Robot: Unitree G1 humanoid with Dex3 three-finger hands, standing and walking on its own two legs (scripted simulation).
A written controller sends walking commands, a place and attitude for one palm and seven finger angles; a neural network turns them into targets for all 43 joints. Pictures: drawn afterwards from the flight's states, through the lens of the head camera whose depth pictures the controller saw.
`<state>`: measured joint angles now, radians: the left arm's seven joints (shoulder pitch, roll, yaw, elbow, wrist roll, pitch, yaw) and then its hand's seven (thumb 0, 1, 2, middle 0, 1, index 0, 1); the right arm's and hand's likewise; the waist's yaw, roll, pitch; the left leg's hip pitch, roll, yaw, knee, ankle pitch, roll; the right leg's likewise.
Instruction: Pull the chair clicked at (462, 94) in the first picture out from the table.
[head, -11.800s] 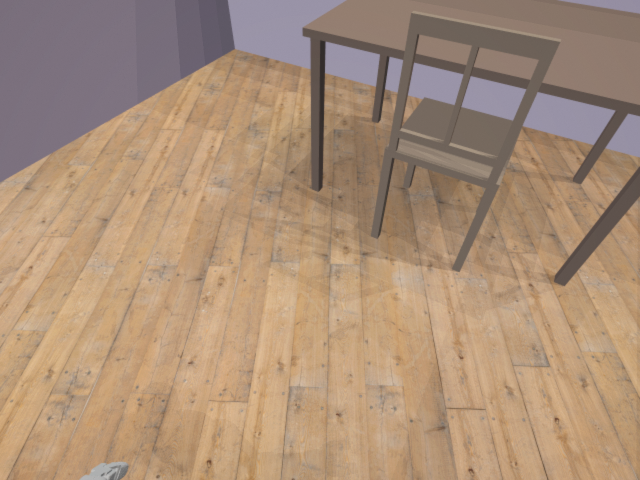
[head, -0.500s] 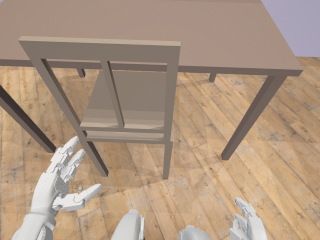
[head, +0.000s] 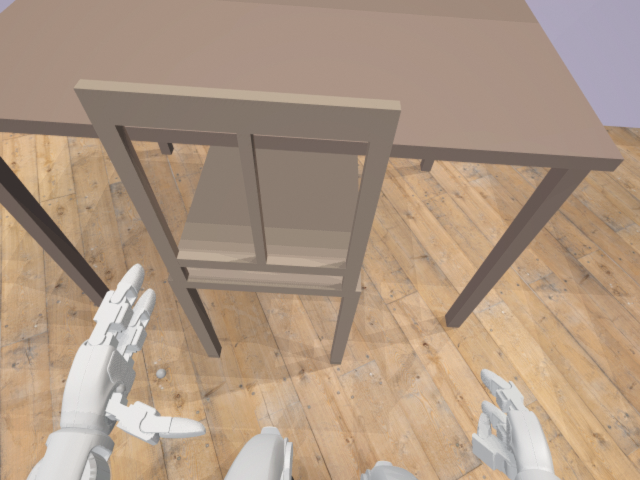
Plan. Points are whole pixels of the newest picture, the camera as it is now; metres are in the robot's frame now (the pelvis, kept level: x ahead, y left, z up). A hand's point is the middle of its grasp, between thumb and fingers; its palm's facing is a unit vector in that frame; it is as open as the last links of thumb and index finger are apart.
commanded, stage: raise the hand toward the chair's back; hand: left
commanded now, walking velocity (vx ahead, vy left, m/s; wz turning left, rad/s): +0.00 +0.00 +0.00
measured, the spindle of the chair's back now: (255, 207) +0.50 +0.13 +0.00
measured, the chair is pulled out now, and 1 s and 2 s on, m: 0.00 0.00 0.00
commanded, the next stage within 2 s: aim the fingers beside a spindle in 0.86 s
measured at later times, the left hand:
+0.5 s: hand (148, 351) +0.25 +0.21 +0.05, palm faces +0.02 -1.00 -0.04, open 16.9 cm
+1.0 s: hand (163, 350) +0.25 +0.19 +0.05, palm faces +0.02 -1.00 -0.05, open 16.9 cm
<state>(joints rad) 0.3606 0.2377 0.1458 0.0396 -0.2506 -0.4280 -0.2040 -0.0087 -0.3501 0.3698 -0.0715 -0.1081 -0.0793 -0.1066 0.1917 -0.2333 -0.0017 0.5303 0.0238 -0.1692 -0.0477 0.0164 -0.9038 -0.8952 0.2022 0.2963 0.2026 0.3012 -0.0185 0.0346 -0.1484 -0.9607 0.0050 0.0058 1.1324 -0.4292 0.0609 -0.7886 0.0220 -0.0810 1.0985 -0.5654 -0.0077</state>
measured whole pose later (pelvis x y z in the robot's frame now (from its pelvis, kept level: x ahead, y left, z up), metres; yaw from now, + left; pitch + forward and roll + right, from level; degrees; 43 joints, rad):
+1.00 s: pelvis +0.01 -0.01 +0.01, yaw +0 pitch +14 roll -3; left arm 0.29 0.26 0.20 0.12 -0.28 -0.41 -0.25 -0.02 -0.50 0.30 -0.06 -0.08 -0.06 -0.08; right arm 0.23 -0.24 0.02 0.55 0.03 -0.16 -0.05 0.02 -0.90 -0.89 0.20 0.30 0.20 0.30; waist -0.03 0.04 -0.15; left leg -0.91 0.01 0.00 1.09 -0.42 0.04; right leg -0.74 0.03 -0.09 1.05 -0.56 -0.02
